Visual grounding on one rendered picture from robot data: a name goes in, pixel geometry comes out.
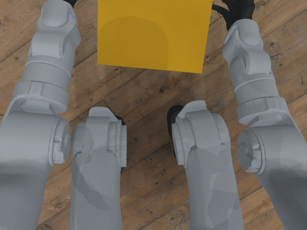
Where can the right robot upper arm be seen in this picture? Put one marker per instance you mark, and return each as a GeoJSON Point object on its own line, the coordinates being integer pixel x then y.
{"type": "Point", "coordinates": [277, 156]}

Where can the robot right forearm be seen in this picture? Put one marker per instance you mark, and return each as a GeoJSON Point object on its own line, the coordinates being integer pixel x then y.
{"type": "Point", "coordinates": [259, 103]}

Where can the robot left forearm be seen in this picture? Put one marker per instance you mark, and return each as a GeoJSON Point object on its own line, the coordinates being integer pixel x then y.
{"type": "Point", "coordinates": [43, 88]}

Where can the carton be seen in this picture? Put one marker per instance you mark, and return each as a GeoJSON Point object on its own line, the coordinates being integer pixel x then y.
{"type": "Point", "coordinates": [153, 34]}

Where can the robot left shin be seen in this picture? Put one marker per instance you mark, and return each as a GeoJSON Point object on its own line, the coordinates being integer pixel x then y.
{"type": "Point", "coordinates": [77, 136]}

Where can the left robot upper arm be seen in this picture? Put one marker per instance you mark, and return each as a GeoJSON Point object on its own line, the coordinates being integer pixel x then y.
{"type": "Point", "coordinates": [30, 145]}

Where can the right robot hand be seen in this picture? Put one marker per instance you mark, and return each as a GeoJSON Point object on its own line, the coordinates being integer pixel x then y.
{"type": "Point", "coordinates": [238, 9]}

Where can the right robot thigh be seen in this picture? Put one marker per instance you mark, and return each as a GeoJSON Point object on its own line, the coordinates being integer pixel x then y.
{"type": "Point", "coordinates": [213, 194]}

